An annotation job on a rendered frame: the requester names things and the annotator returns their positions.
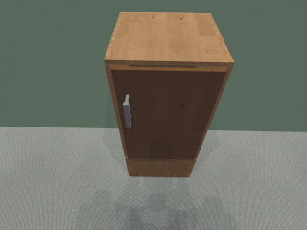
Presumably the handle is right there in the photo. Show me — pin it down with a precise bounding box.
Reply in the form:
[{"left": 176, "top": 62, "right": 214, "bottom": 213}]
[{"left": 123, "top": 94, "right": 131, "bottom": 128}]

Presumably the cupboard door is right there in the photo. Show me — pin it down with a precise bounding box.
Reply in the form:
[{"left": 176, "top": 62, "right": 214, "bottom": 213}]
[{"left": 110, "top": 66, "right": 227, "bottom": 160}]

